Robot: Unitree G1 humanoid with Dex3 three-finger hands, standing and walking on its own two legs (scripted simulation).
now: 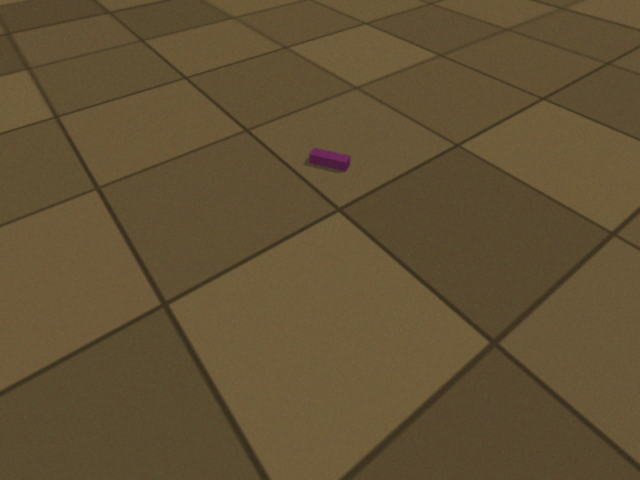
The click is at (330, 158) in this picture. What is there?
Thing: lying carton
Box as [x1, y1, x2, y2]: [309, 148, 350, 171]
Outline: 309,154 309,162 345,171 349,165 350,156 317,148 313,148
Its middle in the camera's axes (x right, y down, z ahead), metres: +0.06 -0.40 +2.04
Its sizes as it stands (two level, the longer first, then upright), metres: 0.206 0.064 0.057
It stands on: the floor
